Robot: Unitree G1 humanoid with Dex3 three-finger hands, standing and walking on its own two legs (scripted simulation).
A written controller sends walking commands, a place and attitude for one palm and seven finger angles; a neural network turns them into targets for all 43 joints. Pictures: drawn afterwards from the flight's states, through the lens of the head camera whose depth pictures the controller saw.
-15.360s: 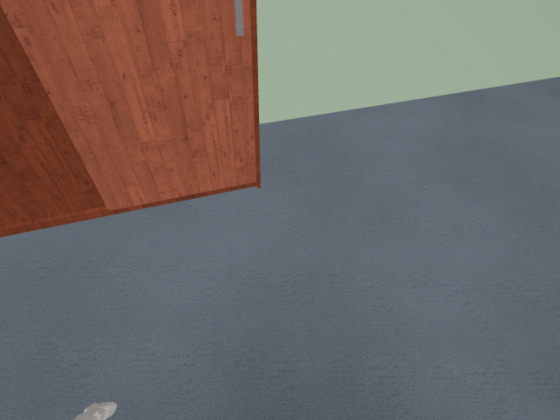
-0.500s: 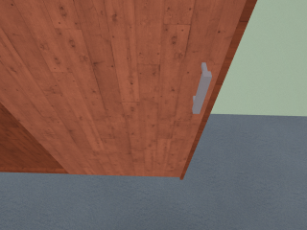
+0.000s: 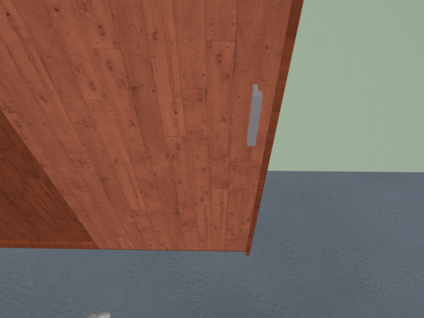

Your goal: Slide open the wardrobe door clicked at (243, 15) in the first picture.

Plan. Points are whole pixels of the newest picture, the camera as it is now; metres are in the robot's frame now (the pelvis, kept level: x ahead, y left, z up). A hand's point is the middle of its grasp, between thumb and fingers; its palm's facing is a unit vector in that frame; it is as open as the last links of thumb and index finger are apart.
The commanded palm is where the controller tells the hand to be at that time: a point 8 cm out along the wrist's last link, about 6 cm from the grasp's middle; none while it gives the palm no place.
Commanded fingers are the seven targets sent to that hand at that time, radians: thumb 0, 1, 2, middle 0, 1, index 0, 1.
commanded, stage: come to a stop and stand still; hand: right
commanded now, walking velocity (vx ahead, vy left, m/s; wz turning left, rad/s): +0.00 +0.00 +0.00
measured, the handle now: (253, 115) +0.56 -0.07 +0.10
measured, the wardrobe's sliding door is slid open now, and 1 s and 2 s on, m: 0.00 0.00 0.00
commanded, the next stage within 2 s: look again from close up in 0.54 s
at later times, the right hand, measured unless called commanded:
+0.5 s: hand out of the picture -0.03 -0.24 -0.17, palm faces +0.00 +0.96 -0.28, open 7.4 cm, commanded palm none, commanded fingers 0.00 -0.90 -0.90 0.20 0.30 0.20 0.30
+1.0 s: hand out of the picture +0.01 -0.22 -0.16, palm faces -0.01 +0.96 -0.28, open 7.4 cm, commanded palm none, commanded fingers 0.00 -0.90 -0.90 0.20 0.30 0.20 0.30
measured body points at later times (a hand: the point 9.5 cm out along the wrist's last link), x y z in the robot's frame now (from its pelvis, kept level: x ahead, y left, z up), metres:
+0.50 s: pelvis -0.02 -0.02 +0.01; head -0.03 -0.02 +0.45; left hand +0.02 +0.26 -0.13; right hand -0.03 -0.29 -0.15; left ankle +0.02 +0.14 -0.73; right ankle +0.04 -0.09 -0.73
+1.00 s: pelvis +0.00 -0.01 +0.01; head +0.01 -0.01 +0.46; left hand +0.05 +0.26 -0.14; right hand +0.01 -0.27 -0.14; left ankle +0.02 +0.14 -0.73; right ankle +0.04 -0.09 -0.73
